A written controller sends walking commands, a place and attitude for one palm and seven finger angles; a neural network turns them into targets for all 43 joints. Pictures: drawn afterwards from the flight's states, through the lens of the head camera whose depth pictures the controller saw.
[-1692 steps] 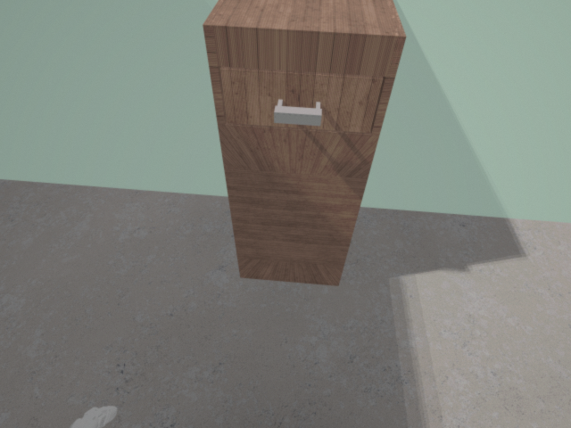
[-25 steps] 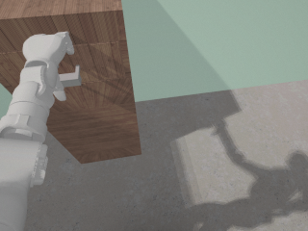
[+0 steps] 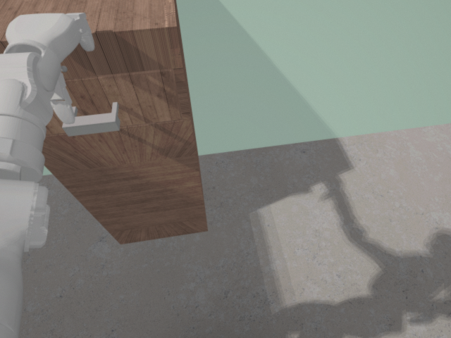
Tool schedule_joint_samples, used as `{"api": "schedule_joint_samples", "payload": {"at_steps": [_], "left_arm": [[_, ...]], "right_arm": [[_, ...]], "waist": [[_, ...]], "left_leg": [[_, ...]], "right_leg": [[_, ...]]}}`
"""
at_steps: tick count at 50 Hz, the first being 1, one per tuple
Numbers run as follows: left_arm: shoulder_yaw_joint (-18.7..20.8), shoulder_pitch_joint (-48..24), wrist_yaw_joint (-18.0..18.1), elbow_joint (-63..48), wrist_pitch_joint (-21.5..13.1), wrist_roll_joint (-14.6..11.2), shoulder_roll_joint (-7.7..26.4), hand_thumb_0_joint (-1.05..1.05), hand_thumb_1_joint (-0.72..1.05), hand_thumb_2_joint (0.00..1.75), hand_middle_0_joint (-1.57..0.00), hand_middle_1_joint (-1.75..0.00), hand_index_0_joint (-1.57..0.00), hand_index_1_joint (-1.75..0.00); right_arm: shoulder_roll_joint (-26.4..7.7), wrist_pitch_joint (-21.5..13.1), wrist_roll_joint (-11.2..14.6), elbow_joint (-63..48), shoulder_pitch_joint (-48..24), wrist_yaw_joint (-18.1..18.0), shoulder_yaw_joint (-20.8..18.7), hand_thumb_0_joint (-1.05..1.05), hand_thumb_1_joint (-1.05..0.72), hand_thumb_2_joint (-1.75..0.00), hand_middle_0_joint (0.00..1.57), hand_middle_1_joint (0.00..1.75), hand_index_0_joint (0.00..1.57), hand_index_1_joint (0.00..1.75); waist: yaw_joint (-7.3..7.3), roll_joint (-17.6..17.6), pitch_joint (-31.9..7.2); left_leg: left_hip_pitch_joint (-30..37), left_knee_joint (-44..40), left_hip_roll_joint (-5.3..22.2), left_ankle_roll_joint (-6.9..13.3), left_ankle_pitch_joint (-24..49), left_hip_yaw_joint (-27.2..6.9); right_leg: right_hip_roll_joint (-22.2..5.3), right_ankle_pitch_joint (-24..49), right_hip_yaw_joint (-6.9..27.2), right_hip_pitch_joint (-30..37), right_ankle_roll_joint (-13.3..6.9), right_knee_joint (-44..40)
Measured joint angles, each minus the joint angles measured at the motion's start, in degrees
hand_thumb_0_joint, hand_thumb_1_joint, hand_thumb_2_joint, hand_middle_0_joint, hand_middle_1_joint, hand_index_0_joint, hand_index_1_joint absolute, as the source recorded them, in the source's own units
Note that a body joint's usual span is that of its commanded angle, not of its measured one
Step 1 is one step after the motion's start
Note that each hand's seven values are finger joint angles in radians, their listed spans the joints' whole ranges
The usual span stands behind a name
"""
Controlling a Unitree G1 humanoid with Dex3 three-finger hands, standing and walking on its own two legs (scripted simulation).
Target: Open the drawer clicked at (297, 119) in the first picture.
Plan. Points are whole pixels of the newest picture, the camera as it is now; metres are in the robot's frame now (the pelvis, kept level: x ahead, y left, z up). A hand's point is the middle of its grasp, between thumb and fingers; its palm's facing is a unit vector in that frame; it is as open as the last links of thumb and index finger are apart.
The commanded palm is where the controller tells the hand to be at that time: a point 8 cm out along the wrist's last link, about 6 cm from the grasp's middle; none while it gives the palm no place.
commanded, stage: lift the hand off the handle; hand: left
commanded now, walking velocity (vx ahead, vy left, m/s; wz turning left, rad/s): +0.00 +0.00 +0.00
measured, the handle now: (93, 116) +0.55 +0.26 +0.05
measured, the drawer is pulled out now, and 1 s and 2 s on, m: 0.00 0.00 0.00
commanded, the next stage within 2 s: draw the hand back to the body in 0.02 s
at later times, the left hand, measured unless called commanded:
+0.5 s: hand (37, 115) +0.43 +0.26 +0.18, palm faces +0.05 +0.01 -1.00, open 13.8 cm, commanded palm +0.38 +0.26 +0.25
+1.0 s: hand out of the picture +0.29 +0.23 +0.23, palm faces +0.36 -0.90 -0.26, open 13.0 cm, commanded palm +0.24 +0.27 +0.24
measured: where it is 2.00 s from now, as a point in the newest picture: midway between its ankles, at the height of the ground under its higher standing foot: outside the picture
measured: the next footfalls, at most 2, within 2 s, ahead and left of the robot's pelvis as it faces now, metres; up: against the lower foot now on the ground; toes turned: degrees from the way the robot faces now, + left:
none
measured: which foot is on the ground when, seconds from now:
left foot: down 0.00-1.00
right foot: down 0.00-1.00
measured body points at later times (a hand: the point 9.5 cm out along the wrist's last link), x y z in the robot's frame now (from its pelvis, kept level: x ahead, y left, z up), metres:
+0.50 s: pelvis +0.00 +0.02 +0.01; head +0.02 -0.01 +0.46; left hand +0.42 +0.26 +0.23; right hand +0.13 -0.24 -0.12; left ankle -0.05 +0.12 -0.73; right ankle -0.01 -0.12 -0.73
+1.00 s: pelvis +0.00 +0.00 +0.01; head -0.01 -0.01 +0.46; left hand +0.27 +0.28 +0.25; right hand +0.20 -0.18 -0.07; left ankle -0.05 +0.12 -0.73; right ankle -0.01 -0.12 -0.73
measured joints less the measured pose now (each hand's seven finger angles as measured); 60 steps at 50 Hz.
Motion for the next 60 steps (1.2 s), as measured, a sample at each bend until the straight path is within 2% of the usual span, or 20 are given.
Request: {"api": "schedule_joint_samples", "payload": {"at_steps": [7, 10, 16, 22, 31, 37, 39, 40, 41, 42, 44, 45, 47, 50, 54, 60], "left_arm": [[0.3, 0.0, 1.6, 0.9, 1.0, -0.1, -0.9, 0.0, -0.49, 0.3, -0.36, -1.23, -0.36, -1.23], [1.4, 2.5, 1.9, -1.6, 1.5, 0.1, -1.4, 0.0, -0.49, 0.3, -0.36, -1.23, -0.36, -1.23], [2.4, 13.5, 1.7, -12.2, 3.2, -2.2, -3.5, 0.01, -0.49, 0.3, -0.33, -1.21, -0.34, -1.21], [1.8, 24.1, 1.4, -24.0, 5.3, -4.2, -5.3, 0.01, -0.49, 0.3, -0.32, -1.21, -0.33, -1.21], [-0.2, 33.4, 0.0, -39.4, 8.5, -6.7, -5.1, 0.0, -0.49, 0.3, -0.32, -1.2, -0.32, -1.2], [-1.3, 40.0, -2.5, -48.8, 10.9, -8.2, -5.1, 0.0, -0.49, 0.3, -0.32, -1.2, -0.32, -1.2], [2.0, 41.6, -1.1, -51.0, 8.7, -27.3, -7.9, 0.0, -0.49, 0.3, -0.31, -1.2, -0.32, -1.2], [3.6, 42.7, 0.2, -52.4, 7.1, -34.8, -9.6, 0.0, -0.48, 0.3, -0.31, -1.2, -0.32, -1.2], [5.4, 44.3, 1.5, -54.0, 5.6, -41.2, -11.4, 0.0, -0.47, 0.31, -0.31, -1.19, -0.32, -1.19], [7.3, 46.2, 2.7, -56.0, 4.4, -46.4, -13.1, 0.0, -0.46, 0.31, -0.31, -1.18, -0.32, -1.18], [10.7, 50.1, 4.7, -59.9, 2.6, -53.6, -15.7, 0.0, -0.43, 0.33, -0.31, -1.16, -0.32, -1.16], [12.3, 51.8, 5.6, -61.6, 1.9, -56.0, -16.6, 0.0, -0.41, 0.34, -0.31, -1.15, -0.32, -1.15], [15.4, 54.9, 7.4, -64.3, 1.1, -59.3, -17.9, 0.0, -0.36, 0.36, -0.31, -1.12, -0.31, -1.12], [19.7, 58.8, 9.4, -67.4, 0.1, -62.0, -18.4, 0.0, -0.28, 0.39, -0.3, -1.06, -0.31, -1.07], [23.0, 64.3, 10.9, -72.2, -1.1, -63.8, -18.9, 0.0, -0.16, 0.44, -0.29, -0.98, -0.29, -0.98], [22.9, 74.1, 11.5, -79.6, -3.0, -64.5, -20.2, 0.0, 0.04, 0.53, -0.27, -0.85, -0.27, -0.86]], "right_arm": [[0.3, 0.4, 0.1, 0.9, 0.1, 0.8, 0.2, 0.01, -0.91, -0.9, 0.2, 0.29, 0.2, 0.3], [0.7, 0.8, -0.1, 0.3, 0.2, 1.1, 0.0, 0.01, -0.91, -0.9, 0.2, 0.29, 0.2, 0.3], [1.1, 2.3, 0.6, -1.2, -0.5, 1.9, 0.2, 0.01, -0.91, -0.9, 0.2, 0.29, 0.2, 0.3], [1.4, 2.2, 1.4, -2.9, -4.3, 2.1, 0.8, 0.01, -0.91, -0.9, 0.2, 0.29, 0.2, 0.3], [0.9, 0.4, 1.3, -5.0, -11.7, 2.1, 1.2, 0.01, -0.91, -0.9, 0.2, 0.29, 0.2, 0.3], [0.9, 0.4, 1.0, -6.2, -15.4, 2.3, 2.1, 0.01, -0.91, -0.9, 0.2, 0.29, 0.2, 0.3], [1.5, -0.4, 1.2, -7.9, -15.5, 1.8, 2.3, 0.01, -0.91, -0.9, 0.2, 0.29, 0.2, 0.3], [2.1, -1.2, 1.1, -8.5, -15.7, 1.6, 2.9, 0.01, -0.91, -0.9, 0.2, 0.29, 0.2, 0.3], [2.8, -1.8, 0.9, -8.9, -15.9, 1.4, 3.7, 0.01, -0.91, -0.9, 0.2, 0.29, 0.2, 0.3], [3.7, -2.4, 0.6, -9.1, -16.1, 1.3, 4.5, 0.01, -0.91, -0.9, 0.2, 0.29, 0.2, 0.3], [5.5, -3.4, -0.1, -9.3, -15.8, 1.0, 5.9, 0.01, -0.91, -0.9, 0.2, 0.29, 0.2, 0.3], [6.2, -3.9, -0.5, -9.2, -15.3, 0.9, 6.4, 0.01, -0.91, -0.9, 0.2, 0.29, 0.2, 0.3], [7.3, -4.9, -1.1, -8.8, -14.0, 0.8, 6.9, 0.01, -0.9, -0.9, 0.2, 0.29, 0.2, 0.3], [7.4, -6.0, -1.6, -7.5, -11.7, 0.6, 6.9, 0.01, -0.9, -0.9, 0.2, 0.3, 0.2, 0.3], [5.8, -7.5, -1.8, -5.3, -9.1, 0.8, 5.7, 0.01, -0.9, -0.9, 0.2, 0.3, 0.2, 0.3], [2.9, -9.1, -1.9, -2.7, -7.8, 0.7, 3.4, 0.01, -0.9, -0.9, 0.2, 0.29, 0.2, 0.3]], "waist": [[-0.02, 0.1, -0.4], [0.4, 0.4, -0.8], [2.36, 1.4, -1.5], [4.76, 1.5, -0.3], [8.98, 0.7, 1.3], [10.75, 1.0, 1.8], [11.15, 1.3, 3.6], [11.18, 1.1, 4.7], [10.98, 0.8, 5.5], [10.66, 0.3, 6.0], [9.86, -0.6, 6.4], [9.46, -0.9, 6.4], [8.83, -1.3, 6.3], [8.31, -1.1, 6.0], [8.37, -0.3, 5.8], [8.43, 0.7, 6.0]], "left_leg": [[0.3, -0.6, -0.1, 0.3, 0.2, 0.4], [1.0, -1.3, -0.2, 0.5, 0.4, 1.0], [5.1, -3.0, -0.5, 0.9, 0.3, 2.2], [9.2, -4.2, -1.2, 1.3, 0.6, 1.9], [12.8, -5.7, -2.2, 1.2, 1.9, -0.3], [15.1, -6.9, -2.5, 1.1, 2.7, -1.4], [16.5, -6.8, -2.5, 1.1, 2.7, -1.9], [17.2, -6.7, -2.4, 1.0, 2.6, -2.0], [17.8, -6.8, -2.2, 0.9, 2.6, -2.0], [18.4, -6.9, -2.0, 0.8, 2.5, -1.8], [19.5, -7.3, -1.4, 0.4, 2.5, -1.4], [20.1, -7.5, -1.1, 0.2, 2.4, -1.2], [21.1, -7.9, -0.6, -0.2, 2.3, -0.9], [22.1, -8.3, 0.0, -0.6, 2.1, -0.6], [22.6, -8.5, 0.3, -0.7, 2.2, -0.4], [22.5, -8.5, 0.2, -0.8, 2.5, -0.4]], "right_leg": [[-0.1, 0.5, 0.4, 0.3, 0.3, -0.8], [-0.1, 0.8, 1.0, 0.7, 0.4, -1.3], [-0.3, 0.7, 2.2, 4.1, 0.9, -2.3], [-1.0, 0.3, 1.9, 8.0, 1.2, -2.7], [-2.1, 0.6, -0.2, 12.5, 1.3, -4.1], [-2.5, 0.9, -1.3, 15.2, 1.2, -5.3], [-2.5, 1.1, -1.9, 17.1, 1.1, -5.7], [-2.4, 1.0, -2.0, 17.8, 1.0, -5.7], [-2.2, 1.0, -1.9, 18.3, 0.9, -5.7], [-2.0, 1.1, -1.8, 18.8, 0.8, -5.8], [-1.4, 1.3, -1.4, 19.8, 0.5, -6.3], [-1.1, 1.4, -1.2, 20.2, 0.3, -6.6], [-0.5, 1.5, -0.9, 21.2, 0.1, -7.2], [0.0, 1.7, -0.6, 22.2, -0.2, -7.9], [0.3, 1.7, -0.5, 22.6, -0.4, -8.1], [0.3, 1.6, -0.5, 22.1, -0.5, -7.3]]}}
